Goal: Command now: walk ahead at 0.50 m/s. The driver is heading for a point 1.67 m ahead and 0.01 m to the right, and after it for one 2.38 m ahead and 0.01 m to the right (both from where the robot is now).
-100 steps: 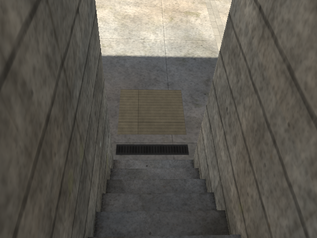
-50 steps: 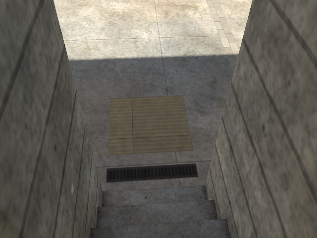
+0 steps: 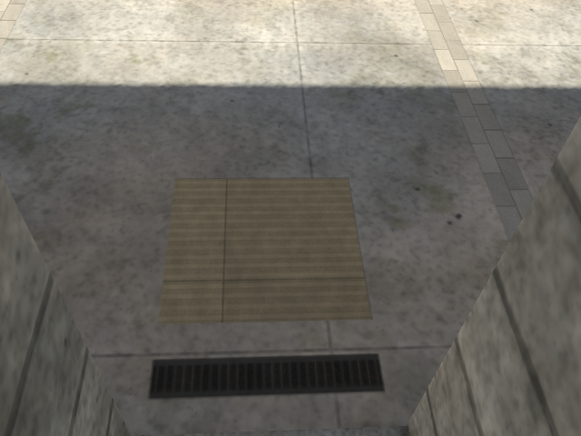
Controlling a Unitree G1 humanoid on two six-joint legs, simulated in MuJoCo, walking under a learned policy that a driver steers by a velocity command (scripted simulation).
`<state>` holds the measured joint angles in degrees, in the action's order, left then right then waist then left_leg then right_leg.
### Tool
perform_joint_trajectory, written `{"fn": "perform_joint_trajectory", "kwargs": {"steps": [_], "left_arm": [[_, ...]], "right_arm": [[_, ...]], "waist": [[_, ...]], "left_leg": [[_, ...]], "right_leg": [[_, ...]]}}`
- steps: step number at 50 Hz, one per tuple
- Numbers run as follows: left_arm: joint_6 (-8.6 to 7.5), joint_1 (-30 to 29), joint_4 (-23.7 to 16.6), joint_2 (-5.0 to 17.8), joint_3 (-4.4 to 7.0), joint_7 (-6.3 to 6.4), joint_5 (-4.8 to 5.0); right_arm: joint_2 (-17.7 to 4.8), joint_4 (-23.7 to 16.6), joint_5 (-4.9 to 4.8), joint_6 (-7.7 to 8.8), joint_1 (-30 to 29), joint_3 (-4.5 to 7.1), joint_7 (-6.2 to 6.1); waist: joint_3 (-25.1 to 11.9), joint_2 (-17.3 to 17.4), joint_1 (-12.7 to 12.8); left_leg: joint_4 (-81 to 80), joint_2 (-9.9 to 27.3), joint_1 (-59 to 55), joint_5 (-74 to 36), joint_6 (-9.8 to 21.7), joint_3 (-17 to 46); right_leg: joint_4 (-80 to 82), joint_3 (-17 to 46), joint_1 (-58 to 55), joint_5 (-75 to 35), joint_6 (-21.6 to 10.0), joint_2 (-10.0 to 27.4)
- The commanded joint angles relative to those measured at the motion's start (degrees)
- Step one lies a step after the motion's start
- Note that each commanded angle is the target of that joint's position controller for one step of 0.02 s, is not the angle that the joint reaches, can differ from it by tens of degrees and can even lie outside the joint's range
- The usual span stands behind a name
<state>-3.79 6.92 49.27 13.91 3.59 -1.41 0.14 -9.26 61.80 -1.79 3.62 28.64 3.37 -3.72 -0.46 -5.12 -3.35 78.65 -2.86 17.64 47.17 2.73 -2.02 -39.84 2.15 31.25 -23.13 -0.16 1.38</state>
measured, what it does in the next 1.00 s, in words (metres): goes down: right foot 0.21 m lower, then left foot 0.20 m lower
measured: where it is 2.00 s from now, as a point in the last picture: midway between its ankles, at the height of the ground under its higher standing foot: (248, 288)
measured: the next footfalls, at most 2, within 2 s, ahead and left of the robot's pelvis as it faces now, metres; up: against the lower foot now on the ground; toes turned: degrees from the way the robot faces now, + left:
right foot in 0.02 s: +0.08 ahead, -0.10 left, -0.21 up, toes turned -2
left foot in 0.40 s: +0.32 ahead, +0.08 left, -0.41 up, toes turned +0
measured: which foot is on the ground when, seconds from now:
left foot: down 0.00-0.02, up 0.04-0.38, down 0.40-0.78, up 0.80-1.00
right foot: up 0.00-0.00, down 0.02-0.40, up 0.42-0.78, down 0.80-1.00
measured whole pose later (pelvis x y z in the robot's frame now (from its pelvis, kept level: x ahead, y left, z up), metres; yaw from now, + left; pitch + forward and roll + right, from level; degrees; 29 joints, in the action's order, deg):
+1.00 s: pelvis +0.61 -0.02 -0.54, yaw -1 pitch +2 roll -3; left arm -3.0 34.9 64.5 8.4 2.0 2.0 -0.6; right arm -9.4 46.1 -2.3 3.5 3.9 3.2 -2.3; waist -1.3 1.3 2.9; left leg 76.3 4.2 53.2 -0.3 -0.4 8.0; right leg -52.5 -4.1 18.1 36.3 -4.4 -5.8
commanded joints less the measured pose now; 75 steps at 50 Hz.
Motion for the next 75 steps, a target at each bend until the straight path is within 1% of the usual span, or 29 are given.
{"fn": "perform_joint_trajectory", "kwargs": {"steps": [1,2,3,6,10,11,14,18,20,22,25,27,29,31,34,37,39,40,42,44,47,51,57,59,61,63,66,70,75], "left_arm": [[-0.45,37.52,9.13,6.75,3.12,0.82,-0.76],[-0.99,39.96,12.87,5.58,2.07,0.67,-0.09],[-1.06,36.62,11.25,4.28,0.52,0.37,-0.55],[-0.96,29.08,11.20,0.96,-0.20,-1.01,0.86],[-0.80,11.65,7.22,7.61,1.38,4.79,-2.53],[-1.99,13.43,7.52,6.69,1.50,6.73,-0.34],[-1.72,20.35,8.87,3.18,1.16,7.36,2.85],[0.61,13.02,8.28,2.97,2.37,4.32,2.66],[-0.57,11.21,7.83,0.23,2.05,4.36,3.02],[-2.88,24.88,5.05,-6.06,0.85,4.32,3.48],[0.80,13.68,0.29,-2.18,1.03,5.39,3.53],[1.85,12.22,-4.45,-0.66,0.65,4.77,2.93],[2.38,9.78,-4.01,-3.66,-0.72,3.95,0.40],[0.83,2.53,-6.58,0.24,-0.51,2.91,-0.45],[0.58,-7.34,-8.80,-2.03,-1.90,1.07,1.21],[1.54,8.02,-3.84,2.11,-0.10,0.31,0.59],[1.25,38.53,7.44,8.55,2.87,0.44,-1.23],[1.29,44.42,8.92,2.56,1.60,0.33,0.84],[-0.22,37.93,10.32,-0.42,-1.56,-0.38,-1.19],[-0.22,30.61,10.93,0.04,-0.78,-2.23,0.90],[-0.71,6.76,3.69,1.32,-1.05,3.01,-1.59],[-3.75,17.40,5.65,1.34,-0.65,7.66,1.71],[-0.23,26.41,6.66,-0.29,1.12,6.28,1.94],[-0.08,21.13,6.31,0.59,1.55,4.53,0.92],[-1.35,19.05,6.40,-0.62,1.70,2.74,1.39],[-4.35,24.57,1.66,-0.62,0.44,2.06,2.90],[-2.98,8.27,-5.06,-0.15,0.09,4.83,3.40],[-0.80,3.85,-8.00,-0.39,-0.69,4.76,1.97],[-0.37,-6.18,-11.28,-1.82,-2.22,1.73,1.13]], "right_arm": [[-6.57,-4.14,-1.68,1.38,-12.73,1.84,1.16],[-0.50,-4.54,0.58,2.70,-7.62,1.39,1.04],[1.18,-7.22,-2.01,3.39,0.47,0.67,1.06],[-2.05,-7.43,-2.23,1.89,-6.62,1.28,-0.58],[-5.48,-11.09,1.09,-0.35,-14.54,1.62,-0.44],[-6.08,-12.17,0.04,1.06,-14.71,1.10,0.99],[-2.86,-14.28,1.60,0.86,-24.42,-0.89,3.08],[-11.54,-6.67,2.23,-1.72,0.92,2.31,4.14],[-11.15,-2.69,1.99,-0.67,16.46,2.29,4.42],[-7.40,-1.92,2.35,-0.10,15.17,0.20,6.27],[-3.63,-4.33,1.21,-1.38,0.38,-0.51,7.12],[-9.17,-6.78,2.77,-0.46,-9.86,1.50,1.97],[-10.78,-6.73,3.34,-0.61,-9.95,1.66,0.12],[-6.69,-5.64,-0.66,1.28,-1.37,1.25,-2.24],[-5.32,-4.53,-0.47,0.96,2.85,0.86,-2.39],[-8.13,-5.85,-0.06,0.12,-5.14,2.58,-0.60],[-4.86,-6.89,0.00,0.96,-14.67,2.45,1.28],[-6.81,-7.73,-0.60,0.95,-15.63,3.37,1.36],[4.04,-13.48,-0.19,2.69,-6.38,0.62,0.63],[2.55,-13.13,-0.75,1.92,-5.29,0.28,0.78],[-5.37,-18.70,-1.76,-0.73,-20.82,1.03,0.74],[-4.33,-18.39,1.39,0.86,-28.00,-0.82,3.62],[-4.39,-23.18,-0.50,0.16,-39.11,-1.66,7.09],[-7.04,-18.02,-0.12,0.10,-22.00,0.47,7.81],[-11.36,-9.28,3.19,-0.99,2.54,2.97,6.86],[-12.51,-6.96,3.06,0.05,4.21,2.07,6.09],[-7.82,-8.85,1.42,0.33,-6.08,1.04,4.87],[-5.85,-9.38,3.16,1.37,-16.68,-0.75,3.33],[-10.67,-6.73,0.00,1.07,-6.86,1.08,1.95]], "waist": [[-0.97,2.85,22.82],[2.11,-11.08,18.57],[-1.58,-19.37,9.54],[-2.37,7.94,4.55],[2.57,6.07,-2.98],[2.45,-2.14,-3.51],[3.30,5.58,3.54],[-4.11,-1.88,-7.05],[1.18,12.27,-15.31],[-3.20,26.46,-2.33],[-0.98,-3.05,4.83],[4.53,6.74,11.93],[3.33,4.97,10.98],[3.98,3.15,5.91],[6.38,6.21,0.29],[3.31,14.96,7.28],[-4.04,5.50,22.33],[1.29,-9.01,27.85],[0.32,-15.03,10.08],[-4.56,8.17,3.45],[7.39,13.23,-4.25],[6.58,8.90,1.93],[7.32,0.92,14.30],[1.99,-5.61,4.71],[-4.10,8.04,-7.98],[-15.19,28.09,-4.41],[-11.48,3.72,0.10],[6.14,10.05,8.25],[0.19,8.16,3.46]], "left_leg": [[32.22,-2.35,10.44,-46.88,-0.25,3.63],[49.74,-8.62,39.11,4.45,-0.13,9.70],[46.18,-5.05,51.50,4.90,0.32,17.13],[28.03,4.49,53.03,-19.03,3.18,10.74],[-7.32,6.11,21.17,-51.93,-3.42,6.43],[-16.58,8.12,23.38,-67.11,-3.45,10.29],[-38.24,2.54,4.74,-81.27,-5.20,0.42],[-33.75,2.40,-8.44,-65.59,-0.99,-1.45],[-66.12,13.24,-21.02,-78.47,6.36,5.33],[-33.73,21.47,-38.39,-106.75,11.52,19.61],[-41.26,14.62,-12.99,-55.76,7.51,19.96],[-43.39,15.82,11.90,-63.79,5.83,25.13],[-38.46,13.67,18.86,-62.72,6.79,25.60],[-29.66,10.81,9.45,-46.11,4.76,21.77],[-31.65,5.51,20.09,-33.38,6.09,11.44],[-14.29,8.52,12.99,-41.77,6.93,16.28],[17.66,4.38,20.38,-63.33,1.42,8.42],[48.32,-6.50,25.46,-26.79,-1.47,2.33],[54.53,-7.81,58.08,3.82,0.07,16.41],[39.53,2.25,58.75,-10.07,2.73,12.68],[-2.20,10.19,34.76,-39.44,-3.06,11.29],[-31.51,8.38,17.81,-83.61,-5.15,9.39],[-60.78,9.35,20.20,-72.43,-2.98,7.33],[-62.77,11.98,2.31,-73.94,1.47,5.35],[-56.66,12.66,-29.24,-78.91,8.16,3.51],[-35.64,20.95,-52.56,-101.35,12.35,15.92],[-56.40,25.32,-31.82,-35.17,14.91,33.64],[-61.84,14.43,10.86,-55.54,10.27,15.66],[-60.95,12.94,-2.80,-64.15,8.95,10.09]], "right_leg": [[29.51,-5.09,-30.07,-6.57,-7.29,4.64],[9.78,3.98,-49.19,-25.97,-10.11,10.94],[-2.87,14.93,-54.61,-34.43,-14.02,17.11],[-0.49,15.77,-32.34,5.81,-12.53,15.28],[6.68,14.30,7.38,8.49,-11.43,7.46],[-3.28,14.56,5.24,21.11,-10.90,7.11],[-8.21,3.88,10.64,37.17,-9.63,1.10],[-36.26,7.15,-0.82,19.06,-6.78,1.73],[-80.77,2.78,3.55,47.94,-3.06,-8.84],[-88.52,13.27,38.79,72.73,-4.02,-10.16],[-67.23,4.10,36.46,47.27,-7.46,-0.07],[-41.99,7.23,23.39,30.69,-2.40,5.15],[-41.50,2.87,12.17,18.44,0.72,4.08],[-22.89,6.10,19.74,-0.32,0.05,4.04],[0.56,-2.68,-4.32,-5.09,2.36,-1.16],[-10.34,-4.34,-5.97,3.91,-0.12,-1.17],[0.31,-10.20,-34.82,4.26,-3.56,-0.73],[29.53,-3.49,-38.24,2.70,-10.57,6.38],[-3.41,14.64,-54.81,-38.20,-15.86,15.04],[0.15,20.22,-42.88,0.39,-17.07,17.82],[11.77,24.61,5.00,21.95,-15.34,14.43],[1.58,11.03,7.09,44.30,-11.59,3.52],[-15.17,11.71,-23.20,37.78,-9.54,3.83],[-28.82,12.49,-19.46,32.00,-8.54,4.40],[-64.77,4.72,0.91,39.60,-4.04,-5.43],[-83.76,9.92,34.07,69.98,-1.98,-5.09],[-63.62,4.52,38.32,44.13,-2.82,2.80],[-30.51,3.15,16.94,34.35,0.53,7.26],[-2.82,-1.80,2.31,20.78,-0.16,2.20]]}}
